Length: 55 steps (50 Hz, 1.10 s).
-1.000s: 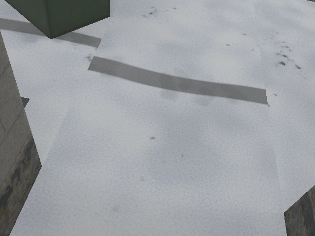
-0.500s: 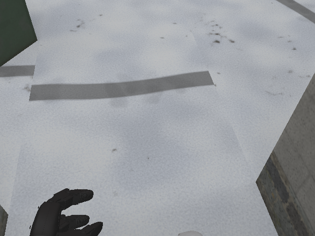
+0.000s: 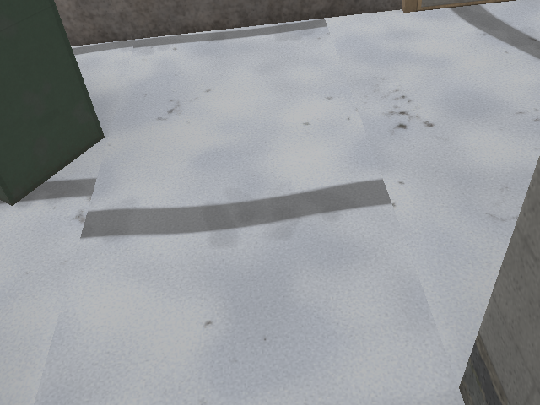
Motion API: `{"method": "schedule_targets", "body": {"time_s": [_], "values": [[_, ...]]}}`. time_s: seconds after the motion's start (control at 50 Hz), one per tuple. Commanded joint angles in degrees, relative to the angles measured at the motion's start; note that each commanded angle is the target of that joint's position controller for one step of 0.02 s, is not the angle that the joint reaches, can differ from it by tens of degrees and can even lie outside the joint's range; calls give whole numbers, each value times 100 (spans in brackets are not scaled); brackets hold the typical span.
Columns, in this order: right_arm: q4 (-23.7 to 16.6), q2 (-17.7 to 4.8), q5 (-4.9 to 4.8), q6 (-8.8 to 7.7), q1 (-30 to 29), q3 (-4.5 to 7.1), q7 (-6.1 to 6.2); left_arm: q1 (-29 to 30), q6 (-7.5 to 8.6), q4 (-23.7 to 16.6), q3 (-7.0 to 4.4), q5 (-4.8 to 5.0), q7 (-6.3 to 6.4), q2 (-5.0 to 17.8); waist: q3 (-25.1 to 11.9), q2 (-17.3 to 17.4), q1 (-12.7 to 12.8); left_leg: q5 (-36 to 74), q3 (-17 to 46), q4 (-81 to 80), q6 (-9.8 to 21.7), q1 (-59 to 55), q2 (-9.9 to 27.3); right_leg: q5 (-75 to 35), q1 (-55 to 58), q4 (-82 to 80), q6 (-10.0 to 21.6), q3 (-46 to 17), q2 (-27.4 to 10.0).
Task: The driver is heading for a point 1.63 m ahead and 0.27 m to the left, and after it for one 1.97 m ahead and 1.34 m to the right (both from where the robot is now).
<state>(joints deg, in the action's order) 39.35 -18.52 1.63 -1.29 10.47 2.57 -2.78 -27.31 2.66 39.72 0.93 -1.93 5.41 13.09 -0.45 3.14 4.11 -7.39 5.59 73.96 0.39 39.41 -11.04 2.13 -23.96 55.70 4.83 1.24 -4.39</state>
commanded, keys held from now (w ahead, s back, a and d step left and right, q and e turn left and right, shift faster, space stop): w+q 0.44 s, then w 0.14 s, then w+e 0.42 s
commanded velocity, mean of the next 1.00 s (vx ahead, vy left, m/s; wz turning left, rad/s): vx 0.48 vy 0.00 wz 0.18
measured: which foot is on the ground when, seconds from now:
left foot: up 0.00-0.40, down 0.42-0.88, up 0.90-1.00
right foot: down 0.00-0.42, up 0.44-0.84, down 0.86-1.00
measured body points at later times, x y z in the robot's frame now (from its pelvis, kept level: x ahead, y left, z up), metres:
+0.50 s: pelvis +0.30 +0.09 -0.20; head +0.32 +0.13 +0.25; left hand +0.16 +0.32 -0.35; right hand +0.53 -0.08 -0.31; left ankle +0.34 +0.20 -0.92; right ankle +0.15 -0.13 -0.64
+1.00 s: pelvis +0.61 +0.16 -0.19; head +0.64 +0.14 +0.26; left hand +0.65 +0.43 -0.32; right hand +0.70 -0.07 -0.34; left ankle +0.52 +0.27 -0.84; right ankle +0.68 +0.12 -0.92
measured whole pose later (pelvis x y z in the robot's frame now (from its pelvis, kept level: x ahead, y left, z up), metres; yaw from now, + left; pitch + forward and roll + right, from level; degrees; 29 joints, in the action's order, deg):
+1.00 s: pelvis +0.61 +0.16 -0.19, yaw +10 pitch -1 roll +1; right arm 54.2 -12.4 2.2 -3.6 15.6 1.6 -0.3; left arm -12.9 3.2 53.4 -3.2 -0.5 -1.1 13.0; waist 3.0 1.6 -0.3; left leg -19.9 -0.6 65.9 3.4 22.3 0.1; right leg 10.8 -18.4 29.8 6.7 0.3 5.9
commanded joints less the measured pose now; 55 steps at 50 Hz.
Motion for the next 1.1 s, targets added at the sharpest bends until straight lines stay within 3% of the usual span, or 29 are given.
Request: {"method": "schedule_targets", "body": {"time_s": [0.02, 0.04, 0.06, 0.08, 0.1, 0.12, 0.14, 0.2, 0.28, 0.34, 0.38, 0.42, 0.44, 0.46, 0.48, 0.5, 0.52, 0.54, 0.58, 0.68, 0.78, 0.84, 0.86, 0.88, 0.9, 0.94, 0.96, 1.0, 1.1], "values": [[147, -43, 30, 334, 870, 64, 198, 941, 295, -311, -225, 45, -364, 504, -358, -478, -772, 852, -68, 1966, -308, -606, -17, 37, -214, -3120, -17, -649, -516], [183, 152, 5, 423, 1203, 6, 159, 993, 230, -226, -242, 126, -451, 468, -489, -268, -1041, 887, 232, 1982, -145, -559, 210, 617, -335, -3300, -45, -687, -556], [-283, 392, 95, 342, 559, -134, 144, 423, 293, -86, -240, 321, -404, 433, 142, -570, -848, 1030, 606, 1076, -75, -76, 674, 513, -395, -3308, 476, -1390, -1070], [-276, 306, 159, 295, 194, -111, 101, 94, 166, 192, -296, 231, -420, 632, 220, -63, -633, 903, 712, 1119, -32, 532, 634, 244, 364, -3325, 756, -1327, -1143], [-231, 405, 156, 284, 626, -161, 110, 223, 85, 193, -537, 105, -364, 1300, -33, -985, -905, 776, 838, 1075, 60, 740, 817, 936, 872, -3126, 1163, -2158, -2004], [-364, -245, 233, 221, -146, 109, 153, 142, 77, 170, -675, 78, -345, 1466, 154, -993, -466, 1309, 827, 525, 62, 1285, 958, 2428, 1037, -3015, 1179, -2381, -1874], [-474, -416, 222, 198, -804, 229, 160, -145, 111, 351, -631, 37, -348, 1352, 349, -901, -62, 1353, 829, 71, 56, 1587, 963, 2958, 1298, -2758, 1176, -2324, -1842], [-455, -278, 106, 100, -1574, 351, 123, -813, 195, 799, -642, 18, -270, 1139, 885, -551, 430, 1841, 1200, -962, -23, 2601, 1037, 3511, 2099, -1910, 910, -2308, -1721], [-506, 226, -86, -122, -2208, 177, -53, -595, 308, 890, -646, -91, -248, 1074, 1201, -639, 618, 3157, 393, -3042, 59, 1250, 1314, 3513, 1037, -1735, 328, -1310, -1371], [-147, 384, -282, -33, -1569, 101, -201, -33, 168, 860, -661, 95, -255, 1103, 1329, -1008, 330, 2615, -465, -3852, 111, -1255, 1435, 3152, -400, -1713, 167, -528, -1286], [183, 487, -223, 102, -1188, 50, -174, -224, 76, 1092, -655, 82, -325, 984, 1270, -981, 238, 2800, -765, -4705, 286, -1684, 1449, 1536, 224, -718, 130, 169, -1290], [1130, -159, 86, 154, 1195, 324, -9, -156, 108, 1154, -727, -43, -303, 1064, -334, -502, -829, 2591, -1190, -4959, 363, -4346, 982, 90, 273, 2576, 34, 794, -810], [1372, -478, 176, 124, 1593, 390, -53, -285, 92, 1346, -659, -128, -310, 605, -427, 334, -1041, 2047, -496, -4725, 488, -5188, 1291, 3871, -888, 5056, -38, 822, -151], [1484, -1033, 257, 60, 1969, 377, -29, -599, 179, 1071, -505, 37, -389, 7, -853, 1310, -601, 4661, 242, -2548, 647, -6567, 1950, 4972, -3014, 6829, -126, 126, -37], [1365, -1101, -125, 77, 2025, 449, 50, -269, 233, 807, -458, -50, -413, 358, -1600, 1016, -961, 4284, 1078, -3025, 967, -6725, 2425, 3880, -3547, 6661, -111, -241, -190], [1386, -1215, -110, 58, 1924, 507, 202, 477, 246, 409, -422, -90, -408, 456, -1623, 1216, -1134, 97, 2367, -4656, 1393, -6234, 2964, 2829, -4153, 5767, -60, -277, -109], [1245, -712, -71, 13, 1418, 354, 287, 848, 225, 531, -451, -175, -389, 611, -1090, 263, -910, -1313, 2789, -5408, 1436, -5199, 2901, 2077, -3712, 5065, 3, -266, -344], [1286, -583, 42, -89, 1202, 318, 327, 756, 171, 641, -434, -206, -400, 523, -830, 457, -659, -970, 3223, -5227, 1723, -4597, 3090, 2093, -3610, 5083, 35, -380, -393], [1356, -129, 124, -323, 750, 149, 334, 1058, 47, 686, -383, -189, -445, 389, 104, -321, -165, 496, 2273, -5222, 1599, -2570, 2715, 1209, -2591, 2667, -165, -628, -502], [1468, 198, -123, -425, 878, 86, 283, 1624, 134, 723, -222, -33, -613, 191, 172, 490, -189, 2311, 558, -5784, 1352, -2297, 2079, 116, -1028, -630, -220, -303, -297], [1767, -39, -117, -340, 1406, 84, 268, 2448, 116, 696, -261, 113, -713, 218, 404, -41, -545, 2350, -9, -5919, 1044, -3692, 2178, -34, -566, -1861, 149, 114, 282], [1799, -177, -27, -254, 1361, 76, 322, 1418, 199, 1086, -348, 74, -722, 297, -92, -146, -29, 3713, -656, -4267, 837, -4011, 1988, 436, 813, -2428, 427, 482, 877], [1757, -173, 47, -240, 1407, 57, 333, 502, 244, 1349, -451, 45, -691, 491, -455, -202, 335, 3367, -846, -2986, 709, -3271, 1820, 714, 2050, -2451, 630, -44, 664], [1560, 316, -31, -263, 1881, -57, 257, -108, 238, 1375, -616, -27, -644, 1190, -1073, -1522, 232, 778, -1263, -743, 438, -1650, 1233, 1461, 3460, -2861, 1279, -2680, -903], [1571, 265, 48, -288, 1802, -33, 228, -87, 63, 1420, -656, 230, -688, 1154, -1474, -1921, 238, -2175, -612, 361, 350, -230, 531, 2303, 4149, -3963, 1706, -4892, -1462], [1147, -197, 30, -378, 644, 55, 228, 830, 13, 1203, -618, 184, -675, 878, -105, -823, 34, -1353, -293, 12, 415, 408, 1252, 2270, 2868, -4080, 1456, -3505, -1151], [1083, -47, 37, -381, 453, 34, 259, 974, 56, 1253, -601, 140, -651, 762, 320, -589, -220, -1169, -226, -545, 387, 142, 1432, 1382, 2126, -4136, 1315, -3034, -907], [1137, 112, 95, -222, 652, 4, 278, 1067, 113, 1235, -535, 140, -580, 536, 289, -629, -500, -1045, -290, -1047, 178, -594, 1529, -31, 1351, -4168, 1106, -2379, -539], [798, 225, 67, -102, -184, -13, 233, 712, 130, 1197, -647, 242, -515, 834, 240, -584, -421, -167, -479, -2179, -201, -494, 1500, -379, 1113, -4383, 1104, -1893, -186]]}}
Velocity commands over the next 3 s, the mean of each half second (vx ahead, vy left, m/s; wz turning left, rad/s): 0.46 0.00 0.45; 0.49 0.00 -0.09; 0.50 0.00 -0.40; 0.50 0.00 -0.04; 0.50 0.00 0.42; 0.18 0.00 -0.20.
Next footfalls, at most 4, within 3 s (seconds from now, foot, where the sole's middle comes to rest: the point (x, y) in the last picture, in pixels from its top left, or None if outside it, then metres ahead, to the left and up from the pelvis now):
0.42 left None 0.38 0.21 -0.96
0.86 right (285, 397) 0.71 0.13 -0.96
1.38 left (227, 318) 0.98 0.34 -0.96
1.88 right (296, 259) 1.24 0.12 -0.96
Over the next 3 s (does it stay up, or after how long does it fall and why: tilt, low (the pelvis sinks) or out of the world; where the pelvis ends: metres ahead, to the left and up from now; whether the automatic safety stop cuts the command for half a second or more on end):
stays up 1.57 0.23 -0.20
